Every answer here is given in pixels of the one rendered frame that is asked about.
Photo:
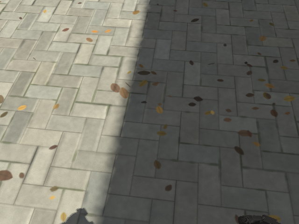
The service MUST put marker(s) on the robot right hand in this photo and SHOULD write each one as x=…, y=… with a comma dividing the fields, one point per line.
x=264, y=219

